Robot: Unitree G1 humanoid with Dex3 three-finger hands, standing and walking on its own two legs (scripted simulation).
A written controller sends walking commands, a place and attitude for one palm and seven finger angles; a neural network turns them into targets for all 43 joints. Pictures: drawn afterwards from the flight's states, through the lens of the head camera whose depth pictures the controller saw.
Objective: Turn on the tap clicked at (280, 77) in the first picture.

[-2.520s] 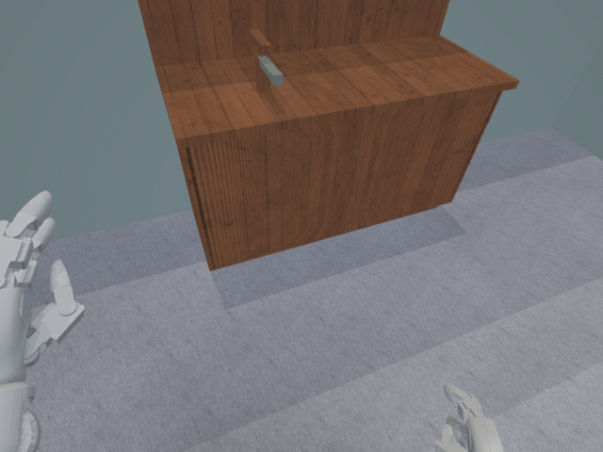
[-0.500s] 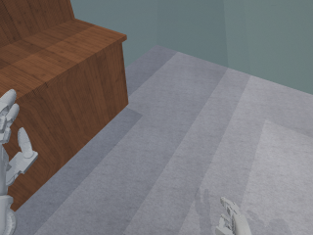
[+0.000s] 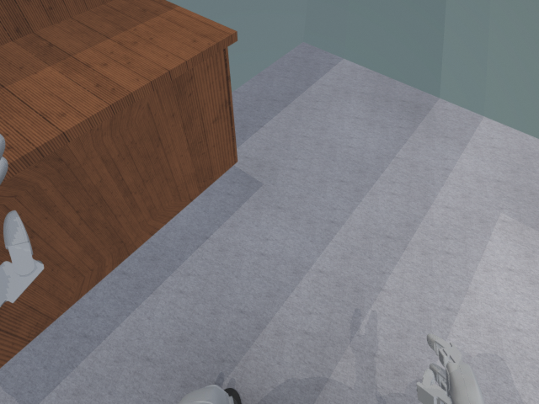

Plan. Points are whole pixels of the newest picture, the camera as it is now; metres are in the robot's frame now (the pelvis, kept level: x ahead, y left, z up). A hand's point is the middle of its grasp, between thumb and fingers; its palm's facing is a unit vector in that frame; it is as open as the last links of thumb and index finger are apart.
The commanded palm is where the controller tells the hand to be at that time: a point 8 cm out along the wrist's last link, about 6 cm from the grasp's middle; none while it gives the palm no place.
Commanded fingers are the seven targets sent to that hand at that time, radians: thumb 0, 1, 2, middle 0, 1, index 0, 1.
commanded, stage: turn to face it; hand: left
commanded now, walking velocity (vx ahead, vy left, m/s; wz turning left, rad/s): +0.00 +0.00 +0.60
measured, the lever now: out of the picture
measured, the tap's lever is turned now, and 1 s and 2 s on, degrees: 0 0 0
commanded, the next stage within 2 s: take the last steps up to it in 0.74 s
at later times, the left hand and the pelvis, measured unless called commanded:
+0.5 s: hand (26, 351) +0.15 +0.20 +0.19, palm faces +0.66 -0.64 -0.39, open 7.4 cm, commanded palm +0.08 +0.23 +0.19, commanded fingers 0.00 0.90 0.90 -0.20 -0.30 -0.20 -0.30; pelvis +0.02 -0.08 +0.01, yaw +18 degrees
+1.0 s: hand out of the picture +0.02 +0.18 +0.20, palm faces +0.77 -0.50 -0.40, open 7.4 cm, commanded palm -0.04 +0.20 +0.19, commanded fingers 0.00 0.90 0.90 -0.20 -0.30 -0.20 -0.30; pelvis -0.04 -0.12 +0.01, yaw +30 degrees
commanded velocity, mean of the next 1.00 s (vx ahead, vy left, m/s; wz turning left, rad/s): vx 0.05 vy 0.02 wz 0.40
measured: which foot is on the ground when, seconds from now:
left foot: down 0.00-0.36, up 0.38-0.68, down 0.70-1.00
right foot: down 0.00-0.00, up 0.02-0.32, down 0.34-0.70, up 0.72-1.00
